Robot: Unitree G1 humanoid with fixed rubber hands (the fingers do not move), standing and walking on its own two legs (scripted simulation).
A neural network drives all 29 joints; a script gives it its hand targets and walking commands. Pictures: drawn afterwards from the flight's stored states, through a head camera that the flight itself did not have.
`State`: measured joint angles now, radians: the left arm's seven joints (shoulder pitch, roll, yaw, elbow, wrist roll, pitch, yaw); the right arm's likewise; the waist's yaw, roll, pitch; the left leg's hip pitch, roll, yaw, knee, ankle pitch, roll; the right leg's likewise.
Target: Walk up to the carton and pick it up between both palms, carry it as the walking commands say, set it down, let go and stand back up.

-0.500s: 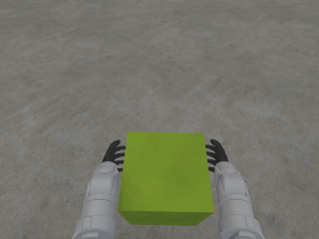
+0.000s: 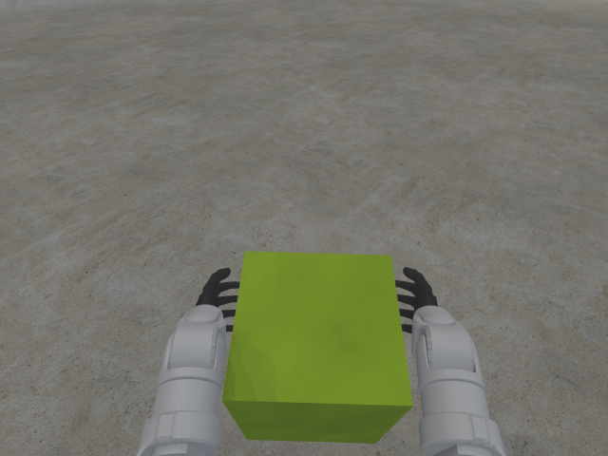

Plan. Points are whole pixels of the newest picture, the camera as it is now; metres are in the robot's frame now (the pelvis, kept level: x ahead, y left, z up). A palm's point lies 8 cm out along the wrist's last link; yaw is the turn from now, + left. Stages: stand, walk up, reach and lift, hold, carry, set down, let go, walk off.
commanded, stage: reach and lift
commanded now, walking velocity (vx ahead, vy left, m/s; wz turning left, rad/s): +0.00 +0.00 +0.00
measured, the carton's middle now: (314, 353) +0.29 +0.00 -0.04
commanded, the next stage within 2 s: hold in 0.68 s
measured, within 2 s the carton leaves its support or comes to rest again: neither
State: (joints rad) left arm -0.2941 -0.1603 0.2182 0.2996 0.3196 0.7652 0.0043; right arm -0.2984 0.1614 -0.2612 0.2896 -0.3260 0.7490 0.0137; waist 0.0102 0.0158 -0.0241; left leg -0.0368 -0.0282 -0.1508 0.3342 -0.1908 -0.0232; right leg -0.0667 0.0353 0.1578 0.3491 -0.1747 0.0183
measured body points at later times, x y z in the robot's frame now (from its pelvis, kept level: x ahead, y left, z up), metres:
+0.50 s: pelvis +0.01 +0.00 +0.00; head -0.04 +0.00 +0.45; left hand +0.30 +0.16 +0.04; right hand +0.31 -0.15 +0.04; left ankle +0.00 +0.14 -0.75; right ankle +0.02 -0.13 -0.75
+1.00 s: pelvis +0.00 +0.00 +0.00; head -0.05 +0.00 +0.45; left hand +0.29 +0.15 +0.03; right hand +0.30 -0.15 +0.04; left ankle +0.00 +0.14 -0.75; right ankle +0.02 -0.13 -0.75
